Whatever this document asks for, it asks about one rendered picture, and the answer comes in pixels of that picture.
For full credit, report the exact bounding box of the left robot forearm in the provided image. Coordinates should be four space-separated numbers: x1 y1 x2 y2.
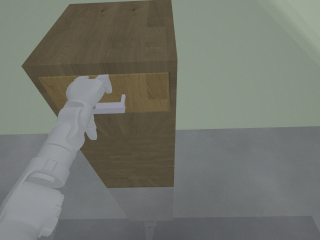
0 99 93 221

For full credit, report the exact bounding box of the left robot upper arm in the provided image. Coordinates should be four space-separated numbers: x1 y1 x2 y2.
0 181 65 240

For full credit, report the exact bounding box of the drawer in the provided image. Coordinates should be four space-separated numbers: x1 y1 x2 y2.
38 72 169 112

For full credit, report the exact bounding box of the handle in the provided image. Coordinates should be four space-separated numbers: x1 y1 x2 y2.
92 94 126 114

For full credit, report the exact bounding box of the cabinet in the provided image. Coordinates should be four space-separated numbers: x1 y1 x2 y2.
22 0 178 188

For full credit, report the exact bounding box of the left robot hand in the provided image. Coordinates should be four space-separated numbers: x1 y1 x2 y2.
66 74 112 140

